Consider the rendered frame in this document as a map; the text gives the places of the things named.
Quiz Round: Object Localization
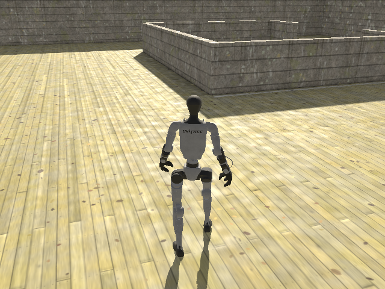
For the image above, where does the right robot hand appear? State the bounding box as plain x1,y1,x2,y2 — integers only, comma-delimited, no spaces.
219,171,232,187

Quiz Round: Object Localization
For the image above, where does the robot left upper arm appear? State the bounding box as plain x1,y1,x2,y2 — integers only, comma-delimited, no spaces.
164,120,181,152

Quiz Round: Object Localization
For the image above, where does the right robot shin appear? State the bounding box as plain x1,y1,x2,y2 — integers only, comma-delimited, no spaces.
203,188,212,225

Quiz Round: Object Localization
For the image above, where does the robot left forearm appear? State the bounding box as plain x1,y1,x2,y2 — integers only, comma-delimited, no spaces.
160,144,170,163

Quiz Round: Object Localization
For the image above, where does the robot right upper arm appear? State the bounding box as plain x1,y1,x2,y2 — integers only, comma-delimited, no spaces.
206,122,222,156

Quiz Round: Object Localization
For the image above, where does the robot right forearm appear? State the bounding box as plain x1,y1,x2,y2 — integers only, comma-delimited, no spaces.
217,147,230,174

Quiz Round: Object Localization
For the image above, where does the left robot hand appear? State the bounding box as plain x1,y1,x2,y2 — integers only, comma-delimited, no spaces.
159,161,173,172

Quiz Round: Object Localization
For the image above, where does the left robot shin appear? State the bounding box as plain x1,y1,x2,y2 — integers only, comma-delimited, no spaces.
173,207,183,248

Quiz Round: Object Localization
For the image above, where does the robot shin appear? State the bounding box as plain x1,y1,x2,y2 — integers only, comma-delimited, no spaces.
173,207,183,248
203,188,212,225

